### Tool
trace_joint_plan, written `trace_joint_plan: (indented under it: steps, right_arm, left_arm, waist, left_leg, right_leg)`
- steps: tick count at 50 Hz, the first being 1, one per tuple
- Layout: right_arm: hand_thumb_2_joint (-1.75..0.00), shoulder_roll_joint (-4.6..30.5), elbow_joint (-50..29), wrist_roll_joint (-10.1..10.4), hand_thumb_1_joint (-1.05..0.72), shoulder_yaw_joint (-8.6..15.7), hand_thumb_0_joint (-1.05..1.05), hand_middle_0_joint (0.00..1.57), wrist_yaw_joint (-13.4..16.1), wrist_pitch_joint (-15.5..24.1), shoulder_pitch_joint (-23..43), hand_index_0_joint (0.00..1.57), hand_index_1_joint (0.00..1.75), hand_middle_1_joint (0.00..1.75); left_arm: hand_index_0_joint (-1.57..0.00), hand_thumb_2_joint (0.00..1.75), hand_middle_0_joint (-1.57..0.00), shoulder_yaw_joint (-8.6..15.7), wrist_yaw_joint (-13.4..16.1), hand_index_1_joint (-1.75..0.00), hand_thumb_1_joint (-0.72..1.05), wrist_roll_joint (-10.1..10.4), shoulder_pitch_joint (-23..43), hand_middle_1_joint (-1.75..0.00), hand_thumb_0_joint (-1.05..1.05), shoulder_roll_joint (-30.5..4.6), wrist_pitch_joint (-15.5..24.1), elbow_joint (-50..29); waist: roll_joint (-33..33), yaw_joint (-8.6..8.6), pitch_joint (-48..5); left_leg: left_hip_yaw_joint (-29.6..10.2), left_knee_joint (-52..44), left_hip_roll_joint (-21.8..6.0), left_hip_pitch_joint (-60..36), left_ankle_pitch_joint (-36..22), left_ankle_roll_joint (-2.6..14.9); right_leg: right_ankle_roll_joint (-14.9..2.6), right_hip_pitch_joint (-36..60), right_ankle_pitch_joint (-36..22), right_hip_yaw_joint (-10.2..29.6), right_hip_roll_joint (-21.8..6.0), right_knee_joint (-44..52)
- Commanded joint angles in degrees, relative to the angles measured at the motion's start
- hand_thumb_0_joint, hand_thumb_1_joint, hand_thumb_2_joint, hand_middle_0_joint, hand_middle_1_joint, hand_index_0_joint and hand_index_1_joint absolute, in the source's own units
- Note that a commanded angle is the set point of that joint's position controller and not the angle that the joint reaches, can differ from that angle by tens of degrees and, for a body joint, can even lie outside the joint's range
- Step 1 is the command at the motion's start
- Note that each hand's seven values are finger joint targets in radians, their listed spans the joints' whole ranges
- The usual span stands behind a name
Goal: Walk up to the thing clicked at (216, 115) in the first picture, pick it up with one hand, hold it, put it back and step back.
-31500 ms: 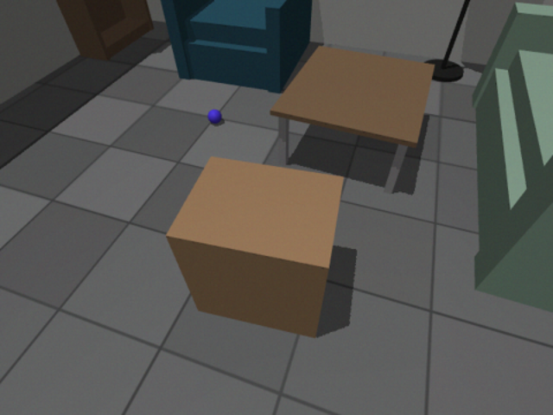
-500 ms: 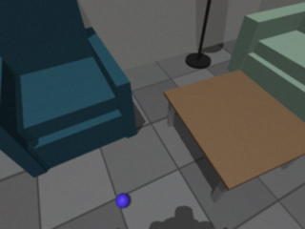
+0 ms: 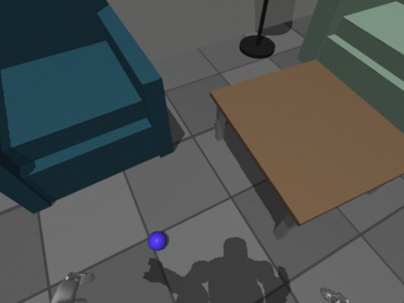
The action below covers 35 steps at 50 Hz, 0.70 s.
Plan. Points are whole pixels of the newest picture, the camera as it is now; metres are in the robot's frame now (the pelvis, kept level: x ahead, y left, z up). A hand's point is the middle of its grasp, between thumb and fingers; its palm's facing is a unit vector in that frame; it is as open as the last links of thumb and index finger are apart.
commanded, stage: rise first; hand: left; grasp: from above
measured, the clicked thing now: (157, 240) +0.44 +0.22 -0.71
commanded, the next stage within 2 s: none
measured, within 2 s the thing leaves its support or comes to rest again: neither
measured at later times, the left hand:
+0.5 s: hand out of the picture +0.12 +0.26 -0.22, palm faces -0.21 -0.85 -0.49, open 14.1 cm
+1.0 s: hand (122, 275) +0.26 +0.28 -0.43, palm faces -0.45 -0.38 -0.81, open 14.0 cm
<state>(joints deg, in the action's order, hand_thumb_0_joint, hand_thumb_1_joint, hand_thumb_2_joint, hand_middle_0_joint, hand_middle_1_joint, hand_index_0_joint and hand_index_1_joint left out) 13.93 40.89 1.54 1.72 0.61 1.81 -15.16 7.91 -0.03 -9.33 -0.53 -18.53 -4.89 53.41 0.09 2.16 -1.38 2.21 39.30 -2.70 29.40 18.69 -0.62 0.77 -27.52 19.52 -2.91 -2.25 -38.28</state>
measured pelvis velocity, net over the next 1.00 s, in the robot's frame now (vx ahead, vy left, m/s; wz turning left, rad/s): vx -0.08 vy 0.00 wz -0.03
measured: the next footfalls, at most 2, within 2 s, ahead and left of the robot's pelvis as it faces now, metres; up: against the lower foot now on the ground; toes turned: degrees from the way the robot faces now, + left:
none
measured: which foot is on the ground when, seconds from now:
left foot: down 0.00-1.00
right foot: down 0.00-1.00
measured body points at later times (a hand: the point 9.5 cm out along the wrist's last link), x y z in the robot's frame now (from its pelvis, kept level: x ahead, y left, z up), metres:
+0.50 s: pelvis -0.01 +0.00 -0.08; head +0.09 +0.02 +0.36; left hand +0.13 +0.30 -0.19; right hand +0.17 -0.25 -0.17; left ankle +0.01 +0.12 -0.72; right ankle -0.01 -0.13 -0.72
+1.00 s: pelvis -0.08 +0.00 -0.28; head +0.12 +0.00 +0.12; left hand +0.28 +0.29 -0.38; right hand +0.07 -0.28 -0.42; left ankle +0.00 +0.12 -0.72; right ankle -0.01 -0.13 -0.72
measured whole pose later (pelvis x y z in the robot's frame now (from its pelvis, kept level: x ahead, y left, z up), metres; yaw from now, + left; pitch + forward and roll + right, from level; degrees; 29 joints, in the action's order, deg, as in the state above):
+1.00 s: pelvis -0.08 +0.00 -0.28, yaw -2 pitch +34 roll -3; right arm 15.8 40.2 -0.8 3.7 -1.9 8.7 -4.5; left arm 5.6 9.4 -45.3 23.0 -28.1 5.7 48.8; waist -1.0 1.9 -8.8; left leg -2.7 111.0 -4.0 108.3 37.1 -0.7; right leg -0.3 -105.4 39.0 -2.8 -2.6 -110.3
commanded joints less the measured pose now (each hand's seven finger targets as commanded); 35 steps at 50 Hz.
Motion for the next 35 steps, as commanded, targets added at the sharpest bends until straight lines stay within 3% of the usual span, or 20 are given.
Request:
trace_joint_plan:
  steps: [1, 5, 9, 13, 14, 15, 17, 19, 21, 24, 25, 28, 30, 35]
  right_arm:
    - [-0.89, 9.7, -8.8, -0.2, -0.86, 3.9, 0.00, 0.20, 0.6, 4.1, 0.7, 0.20, 0.30, 0.30]
    - [-0.89, 9.2, -10.4, -0.8, -0.87, 4.1, 0.00, 0.20, 0.7, 5.9, 0.9, 0.20, 0.30, 0.30]
    - [-0.89, 9.0, -12.1, -1.0, -0.87, 4.2, 0.00, 0.20, 1.1, 6.7, 1.1, 0.20, 0.30, 0.30]
    - [-0.90, 8.8, -13.3, -0.9, -0.89, 4.2, 0.00, 0.20, 1.4, 7.3, 1.9, 0.20, 0.30, 0.30]
    - [-0.90, 8.5, -13.2, -0.9, -0.90, 3.9, 0.00, 0.20, 1.4, 7.5, 2.3, 0.20, 0.30, 0.30]
    - [-0.90, 8.7, -13.7, -0.9, -0.89, 4.1, 0.00, 0.20, 1.4, 7.7, 2.4, 0.20, 0.30, 0.30]
    - [-0.90, 8.4, -13.9, -0.9, -0.89, 3.9, 0.00, 0.20, 1.4, 8.1, 2.5, 0.20, 0.30, 0.30]
    - [-0.90, 8.3, -14.7, -1.1, -0.89, 3.8, 0.00, 0.20, 1.4, 8.6, 3.2, 0.20, 0.30, 0.30]
    - [-0.90, 8.0, -14.9, -1.1, -0.89, 3.4, 0.00, 0.20, 1.4, 9.2, 3.5, 0.20, 0.30, 0.30]
    - [-0.90, 8.3, -14.4, -1.4, -0.88, 3.4, 0.00, 0.20, 1.5, 10.4, 4.7, 0.20, 0.30, 0.30]
    - [-0.90, 8.5, -14.1, -1.5, -0.89, 3.3, 0.00, 0.20, 1.4, 10.8, 5.2, 0.20, 0.30, 0.30]
    - [-0.89, 8.9, -13.9, -1.8, -0.87, 3.8, 0.00, 0.20, 0.7, 11.9, 5.5, 0.20, 0.30, 0.30]
    - [-0.89, 9.5, -13.3, -1.8, -0.85, 4.1, 0.00, 0.20, 0.3, 12.4, 5.7, 0.20, 0.30, 0.30]
    - [-0.90, 11.2, -11.2, -1.2, -0.87, 5.0, 0.00, 0.20, -0.6, 11.9, 6.2, 0.20, 0.30, 0.30]
  left_arm:
    - [-0.07, 0.97, -0.06, 2.8, 1.6, -1.07, -0.52, -1.4, -0.4, -1.07, 0.00, -10.0, -0.2, -9.3]
    - [-0.06, 0.99, -0.07, 3.8, 1.7, -1.06, -0.55, -2.5, -1.2, -1.05, 0.00, -10.8, 1.5, -15.8]
    - [-0.05, 1.00, -0.06, 4.3, 1.6, -1.08, -0.56, -5.1, -7.7, -1.07, 0.00, -10.9, 1.1, -22.9]
    - [-0.06, 1.00, -0.07, 4.0, 2.0, -1.07, -0.58, -5.9, -10.6, -1.06, 0.00, -10.0, -1.5, -26.7]
    - [-0.07, 0.98, -0.07, 2.9, 2.0, -1.08, -0.58, -5.8, -11.5, -1.07, 0.00, -9.0, -2.1, -27.2]
    - [-0.06, 0.98, -0.07, 3.8, 2.0, -1.07, -0.55, -6.0, -12.1, -1.06, 0.00, -9.6, -2.5, -28.1]
    - [-0.06, 0.97, -0.06, 2.4, 1.9, -1.08, -0.55, -6.6, -13.3, -1.08, 0.00, -8.7, -3.3, -28.9]
    - [-0.06, 0.97, -0.06, 3.8, 2.2, -1.07, -0.55, -7.2, -13.1, -1.08, 0.00, -9.8, -3.6, -30.4]
    - [-0.07, 0.96, -0.06, 2.8, 2.4, -1.08, -0.53, -7.9, -11.8, -1.09, 0.00, -9.5, -3.5, -31.4]
    - [-0.07, 0.95, -0.06, 2.5, 2.5, -1.07, -0.53, -10.7, -6.0, -1.08, 0.00, -10.7, -1.8, -28.6]
    - [-0.07, 0.96, -0.06, 3.5, 2.7, -1.08, -0.54, -11.8, -4.1, -1.08, 0.00, -12.1, -0.7, -26.8]
    - [-0.06, 0.96, -0.05, 2.3, 2.8, -1.08, -0.53, -15.6, -1.1, -1.09, 0.00, -11.8, 3.4, -25.0]
    - [-0.06, 0.96, -0.05, 0.4, 3.5, -1.09, -0.51, -18.3, 1.2, -1.10, 0.00, -11.2, 5.9, -25.4]
    - [-0.05, 1.00, -0.05, 3.4, 7.3, -1.10, -0.55, -25.1, 5.9, -1.09, 0.00, -17.4, 9.9, -21.5]
  waist:
    - [-0.4, -1.25, -11.3]
    - [-2.3, -0.66, -15.2]
    - [-5.9, -1.61, -18.8]
    - [-4.0, -0.71, -17.5]
    - [-3.9, -0.50, -17.7]
    - [-4.1, -0.67, -17.8]
    - [-3.0, -0.44, -18.4]
    - [-2.9, -0.51, -18.5]
    - [-2.6, 0.18, -18.6]
    - [-3.5, 1.32, -16.9]
    - [-3.7, 1.19, -17.2]
    - [-4.0, 0.82, -21.5]
    - [-4.7, 0.94, -26.0]
    - [-5.6, -0.54, -33.4]
  left_leg:
    - [-0.9, 1.7, 2.3, -2.0, -11.1, 0.64]
    - [-1.5, 8.2, 1.6, 2.1, -10.5, 0.48]
    - [-1.9, 10.9, 1.3, 2.5, -11.1, 0.26]
    - [-2.4, 13.0, 1.2, 6.2, -8.7, 0.55]
    - [-2.6, 14.0, 1.1, 7.1, -9.0, 0.63]
    - [-2.6, 14.7, 1.1, 7.7, -8.7, 0.70]
    - [-2.6, 16.7, 1.2, 9.3, -9.0, 0.96]
    - [-2.5, 18.5, 1.4, 11.8, -7.6, 1.06]
    - [-2.5, 20.4, 1.4, 14.2, -6.0, 1.22]
    - [-2.9, 24.4, 1.2, 19.6, -1.6, 1.07]
    - [-3.0, 26.8, 1.3, 22.6, -0.2, 1.14]
    - [-2.8, 32.4, 1.8, 27.9, 3.2, 1.23]
    - [-3.2, 35.9, 2.0, 30.1, 2.9, 1.12]
    - [-4.2, 44.8, 1.7, 36.0, -2.0, 0.99]
  right_leg:
    - [-1.83, -1.7, -9.1, -0.5, 2.7, -1.5]
    - [-1.71, -8.1, -8.1, -0.1, 2.6, -8.4]
    - [-2.02, -11.1, -7.6, 0.2, 2.4, -12.3]
    - [-1.60, -12.9, -6.3, 0.3, 2.4, -13.2]
    - [-1.66, -13.6, -6.3, 0.2, 2.4, -14.1]
    - [-1.59, -14.2, -6.0, 0.2, 2.4, -14.7]
    - [-1.61, -16.0, -6.0, 0.3, 2.3, -16.0]
    - [-1.54, -16.9, -5.4, 0.4, 2.3, -17.3]
    - [-1.54, -19.4, -4.5, 0.7, 2.2, -19.1]
    - [-1.59, -27.2, -0.4, 0.6, 2.2, -24.2]
    - [-1.60, -30.0, 0.7, 0.7, 2.1, -26.3]
    - [-1.69, -36.0, 3.5, 1.2, 2.0, -32.3]
    - [-1.75, -39.5, 2.9, 1.1, 2.1, -36.5]
    - [-2.00, -48.5, 0.0, 1.0, 2.1, -46.4]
